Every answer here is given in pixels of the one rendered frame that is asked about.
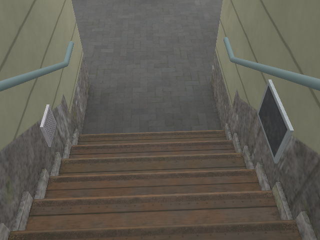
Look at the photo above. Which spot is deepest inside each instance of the stairs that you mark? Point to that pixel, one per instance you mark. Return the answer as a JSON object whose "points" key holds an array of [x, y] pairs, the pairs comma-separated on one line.
{"points": [[168, 185]]}

